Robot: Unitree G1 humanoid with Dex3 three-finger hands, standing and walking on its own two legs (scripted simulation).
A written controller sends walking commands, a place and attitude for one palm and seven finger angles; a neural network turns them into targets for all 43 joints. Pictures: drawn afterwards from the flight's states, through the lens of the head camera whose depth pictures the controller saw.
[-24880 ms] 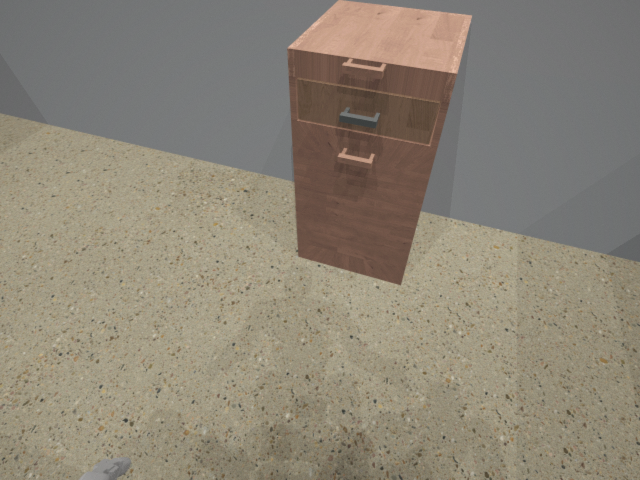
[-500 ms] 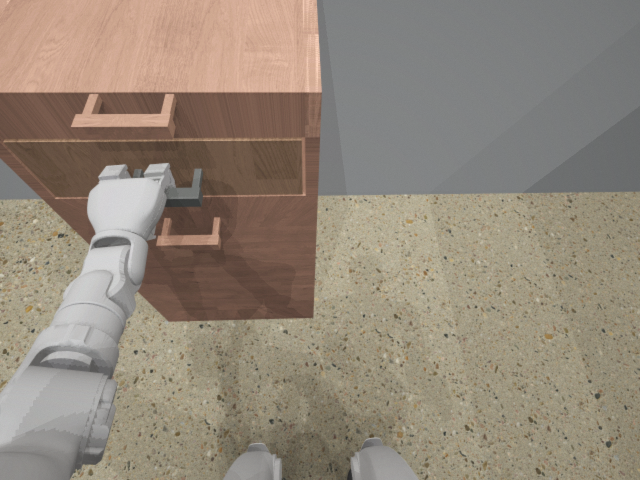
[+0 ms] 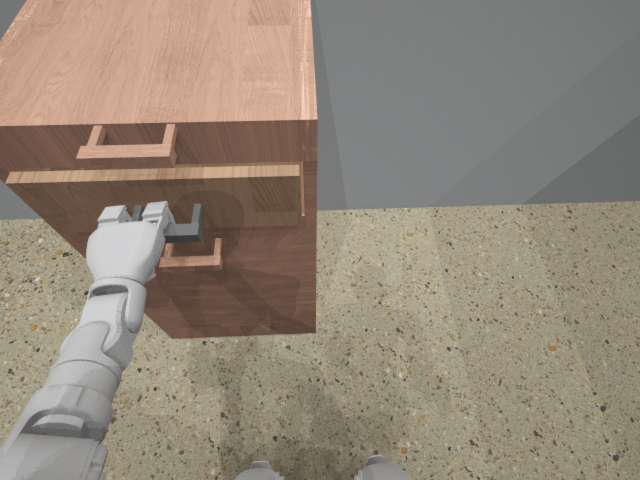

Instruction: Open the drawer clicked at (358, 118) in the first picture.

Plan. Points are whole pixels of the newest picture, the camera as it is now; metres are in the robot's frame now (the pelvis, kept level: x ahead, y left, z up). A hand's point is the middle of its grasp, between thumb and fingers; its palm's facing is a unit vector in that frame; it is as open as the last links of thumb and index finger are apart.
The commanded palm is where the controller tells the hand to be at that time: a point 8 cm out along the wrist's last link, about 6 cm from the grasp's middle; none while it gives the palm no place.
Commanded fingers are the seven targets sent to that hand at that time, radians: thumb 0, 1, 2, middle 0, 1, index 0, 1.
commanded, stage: pull the drawer open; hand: left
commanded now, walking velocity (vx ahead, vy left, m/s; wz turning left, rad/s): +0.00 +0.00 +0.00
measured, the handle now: (165, 222) +0.46 +0.22 -0.01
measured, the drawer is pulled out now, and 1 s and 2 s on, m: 0.02 0.15 0.25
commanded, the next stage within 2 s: none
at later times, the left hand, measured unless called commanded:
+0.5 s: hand (135, 316) +0.33 +0.24 -0.03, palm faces -0.05 -0.05 -1.00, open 5.9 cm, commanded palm +0.30 +0.23 +0.03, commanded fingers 0.00 0.90 0.90 -0.40 -1.35 -0.40 -1.35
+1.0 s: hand (127, 360) +0.27 +0.24 -0.03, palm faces -0.04 -0.04 -1.00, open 5.9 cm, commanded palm +0.25 +0.23 +0.03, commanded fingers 0.00 0.90 0.90 -0.40 -1.35 -0.40 -1.35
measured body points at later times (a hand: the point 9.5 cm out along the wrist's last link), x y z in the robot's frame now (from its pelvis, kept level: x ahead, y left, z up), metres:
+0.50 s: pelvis +0.01 +0.00 +0.01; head +0.09 -0.01 +0.45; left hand +0.33 +0.24 +0.02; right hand +0.14 -0.26 -0.12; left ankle -0.03 +0.11 -0.68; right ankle -0.02 -0.13 -0.68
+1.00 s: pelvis -0.01 -0.01 +0.00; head +0.06 -0.03 +0.45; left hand +0.27 +0.24 +0.02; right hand +0.14 -0.27 -0.12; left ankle -0.03 +0.11 -0.68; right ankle -0.02 -0.13 -0.68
